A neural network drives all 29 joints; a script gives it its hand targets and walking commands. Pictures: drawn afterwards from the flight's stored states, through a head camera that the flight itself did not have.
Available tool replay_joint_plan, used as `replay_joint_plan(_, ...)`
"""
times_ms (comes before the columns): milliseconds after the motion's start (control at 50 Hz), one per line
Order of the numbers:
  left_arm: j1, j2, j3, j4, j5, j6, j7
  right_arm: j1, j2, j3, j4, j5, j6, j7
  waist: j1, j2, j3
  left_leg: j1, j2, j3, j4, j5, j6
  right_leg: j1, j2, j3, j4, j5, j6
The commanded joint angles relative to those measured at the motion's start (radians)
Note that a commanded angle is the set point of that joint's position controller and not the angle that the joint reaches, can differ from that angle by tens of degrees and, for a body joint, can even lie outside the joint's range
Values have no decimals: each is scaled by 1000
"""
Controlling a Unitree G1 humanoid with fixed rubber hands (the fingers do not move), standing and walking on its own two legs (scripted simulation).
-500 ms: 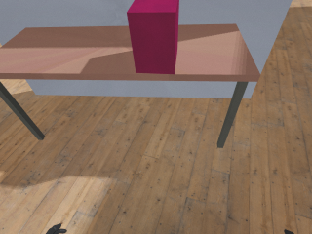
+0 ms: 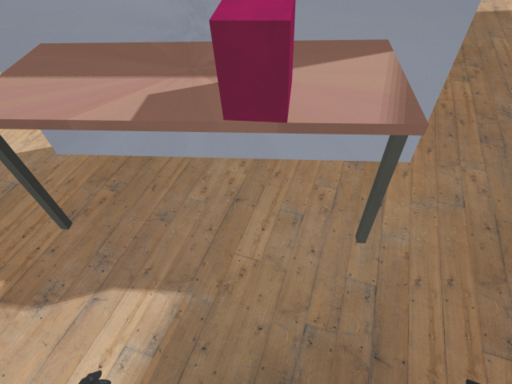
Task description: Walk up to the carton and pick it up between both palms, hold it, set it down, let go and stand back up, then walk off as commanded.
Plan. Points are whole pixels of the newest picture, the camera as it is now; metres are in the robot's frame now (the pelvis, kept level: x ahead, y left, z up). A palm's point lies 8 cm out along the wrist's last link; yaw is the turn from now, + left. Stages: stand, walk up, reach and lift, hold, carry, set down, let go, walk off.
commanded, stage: stand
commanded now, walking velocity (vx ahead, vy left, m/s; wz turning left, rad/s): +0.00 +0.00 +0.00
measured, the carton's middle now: (258, 56) +0.98 +0.05 +0.06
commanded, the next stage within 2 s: none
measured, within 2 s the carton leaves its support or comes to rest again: neither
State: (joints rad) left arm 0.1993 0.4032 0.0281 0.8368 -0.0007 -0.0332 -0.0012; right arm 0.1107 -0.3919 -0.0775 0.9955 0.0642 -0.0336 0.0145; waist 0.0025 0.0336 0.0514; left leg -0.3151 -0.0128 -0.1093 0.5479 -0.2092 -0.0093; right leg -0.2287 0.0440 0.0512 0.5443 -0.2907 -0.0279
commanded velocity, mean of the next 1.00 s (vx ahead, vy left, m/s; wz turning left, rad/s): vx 0.00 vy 0.00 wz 0.00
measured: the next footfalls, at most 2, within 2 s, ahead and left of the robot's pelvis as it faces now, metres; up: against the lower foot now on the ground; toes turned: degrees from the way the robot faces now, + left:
none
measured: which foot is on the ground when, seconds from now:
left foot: down 0.00-1.00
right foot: down 0.00-1.00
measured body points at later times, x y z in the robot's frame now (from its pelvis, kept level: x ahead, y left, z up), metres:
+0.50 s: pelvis +0.00 +0.00 +0.00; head +0.00 +0.00 +0.45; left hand +0.11 +0.32 -0.09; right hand +0.11 -0.32 -0.11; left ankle +0.06 +0.13 -0.73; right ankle +0.00 -0.12 -0.73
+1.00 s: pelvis +0.00 +0.00 +0.00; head +0.00 +0.00 +0.45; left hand +0.11 +0.32 -0.09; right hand +0.11 -0.32 -0.11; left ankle +0.06 +0.13 -0.73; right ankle +0.00 -0.12 -0.73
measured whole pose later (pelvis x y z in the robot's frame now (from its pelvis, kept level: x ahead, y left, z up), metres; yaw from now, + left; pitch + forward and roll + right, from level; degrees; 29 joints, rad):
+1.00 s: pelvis +0.00 +0.00 +0.00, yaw +0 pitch -1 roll -1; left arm 0.20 0.40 0.03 0.86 0.00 -0.03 0.00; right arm 0.11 -0.39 -0.08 1.01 0.06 -0.03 0.01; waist 0.00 0.03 0.02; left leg -0.32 -0.01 -0.11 0.53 -0.19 -0.01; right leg -0.22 0.04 0.05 0.51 -0.27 -0.02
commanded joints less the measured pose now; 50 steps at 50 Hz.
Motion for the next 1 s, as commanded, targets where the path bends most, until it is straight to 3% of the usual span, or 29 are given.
replay_joint_plan(0,-70,188,24,11,10,-11,8,-69,-175,12,-45,-82,-10,-2,-6,-58,-153,178,110,-87,-148,105,52,8,-131,110,-159,78,-24)
replay_joint_plan(100,-86,197,29,12,15,-19,8,-36,-188,7,-38,-81,-12,-6,-14,-71,-134,155,96,-76,-130,116,47,22,-142,124,-177,123,-17)
replay_joint_plan(120,-90,184,28,12,12,-18,9,-47,-178,7,-35,-80,-11,-3,-23,-82,-135,154,94,-85,-128,103,52,6,-139,126,-174,109,-23)
replay_joint_plan(140,-80,190,31,12,9,-14,8,-56,-168,10,-44,-95,-8,-1,0,-75,-125,159,98,-70,-116,105,55,-6,-146,138,-183,90,-23)
replay_joint_plan(160,-83,196,31,7,14,-18,9,-29,-172,7,-40,-86,-4,-1,-21,-80,-139,164,94,-69,-130,93,51,0,-149,141,-194,85,-25)
replay_joint_plan(220,-75,185,26,23,9,-14,9,-38,-182,6,-33,-85,-7,-6,-20,-48,-133,160,108,-98,-158,64,63,2,-142,144,-192,45,-21)
replay_joint_plan(260,-74,178,21,12,16,-11,6,-51,-204,1,-37,-88,-6,-4,-5,-89,-120,151,105,-83,-142,56,60,-12,-136,128,-197,18,-25)
replay_joint_plan(280,-68,200,29,15,11,-9,8,-34,-185,8,-31,-87,-5,-7,-23,-84,-142,160,106,-97,-161,20,57,-4,-131,119,-190,7,-21)
replay_joint_plan(300,-73,181,25,15,9,-12,7,-52,-182,10,-32,-89,-7,-6,1,-43,-116,134,111,-114,-179,-4,57,0,-129,124,-184,-17,-19)
replay_joint_plan(340,-72,188,25,21,7,-8,7,-65,-184,7,-26,-85,-5,-11,-1,-66,-117,139,109,-106,-178,-35,58,-12,-142,136,-213,-53,-20)
replay_joint_plan(360,-87,194,23,14,16,-11,8,-51,-184,7,-39,-79,-7,-5,-25,-61,-100,142,100,-93,-169,8,48,-30,-139,133,-200,-10,-24)
replay_joint_plan(380,-79,182,27,11,11,-16,4,-60,-187,4,-27,-87,-10,-7,1,-41,-139,144,105,-94,-155,38,58,5,-133,136,-195,6,-18)
replay_joint_plan(440,-78,186,26,27,18,-15,7,-20,-174,10,-29,-86,-9,-3,-32,-88,-140,162,100,-90,-159,64,55,21,-142,131,-189,94,-25)
replay_joint_plan(460,-83,172,23,22,3,-10,6,-45,-198,-1,-25,-86,-7,-7,-19,-35,-131,144,117,-108,-175,73,66,24,-132,119,-174,77,-22)
replay_joint_plan(500,-78,197,28,32,13,-14,9,-36,-172,11,-25,-83,-6,-3,-28,-53,-130,161,103,-90,-172,54,48,-3,-134,124,-192,41,-15)
replay_joint_plan(520,-89,193,31,17,9,-13,10,-26,-172,8,-24,-85,-8,-4,-14,-86,-146,164,112,-94,-166,68,49,11,-134,128,-191,18,-19)
replay_joint_plan(600,-59,176,26,22,16,-10,3,-58,-189,1,-27,-87,-6,-2,2,-45,-123,115,104,-97,-172,-36,52,1,-133,128,-205,-28,-20)
replay_joint_plan(620,-59,169,22,28,13,-11,2,-49,-188,6,-28,-89,-5,-1,-12,-44,-118,134,108,-109,-190,-41,56,-15,-134,126,-198,-29,-21)
replay_joint_plan(720,-64,172,24,24,14,-14,5,-52,-178,7,-34,-81,-12,-2,-3,-91,-155,160,109,-102,-166,63,54,22,-139,133,-195,40,-23)
replay_joint_plan(740,-90,165,20,23,15,-17,2,-24,-173,7,-21,-80,-8,-2,-33,-79,-151,161,107,-91,-172,68,58,16,-143,126,-193,85,-23)
replay_joint_plan(760,-81,168,24,20,8,-19,3,-47,-190,5,-25,-94,-11,-7,-7,-43,-156,169,107,-85,-155,119,61,29,-138,130,-187,103,-18)
replay_joint_plan(800,-66,192,29,26,15,-17,8,-25,-171,4,-20,-83,-6,-9,-18,-34,-174,180,111,-99,-172,110,57,41,-133,112,-177,86,-12)
replay_joint_plan(840,-65,180,23,29,9,-17,7,-43,-178,3,-31,-82,-6,-12,1,-88,-149,157,111,-90,-146,129,62,37,-134,113,-172,101,-12)
replay_joint_plan(860,-81,169,22,32,20,-19,5,-35,-176,7,-21,-84,-6,-13,-17,-109,-155,166,109,-87,-155,136,49,44,-142,117,-190,130,-21)
replay_joint_plan(900,-70,178,25,28,17,-15,8,-46,-196,-2,-24,-85,-4,-7,-19,-53,-171,169,105,-76,-159,105,46,45,-150,124,-190,115,-20)
replay_joint_plan(920,-61,180,26,33,10,-12,6,-45,-193,-1,-23,-86,-5,-10,-9,-63,-160,166,104,-84,-153,108,51,40,-147,127,-200,103,-15)
replay_joint_plan(940,-77,179,22,30,14,-17,8,-16,-185,3,-22,-85,-4,-9,-35,-99,-151,171,104,-86,-168,83,52,14,-147,127,-190,77,-23)
replay_joint_plan(960,-83,171,24,19,16,-15,8,-46,-203,-3,-15,-89,-4,-10,-11,-90,-122,168,109,-87,-158,86,56,-8,-136,120,-201,51,-18)
replay_joint_plan(980,-78,164,23,24,17,-16,7,-35,-196,-2,-21,-91,-5,-12,-16,-62,-158,172,113,-94,-173,59,59,23,-135,120,-197,28,-16)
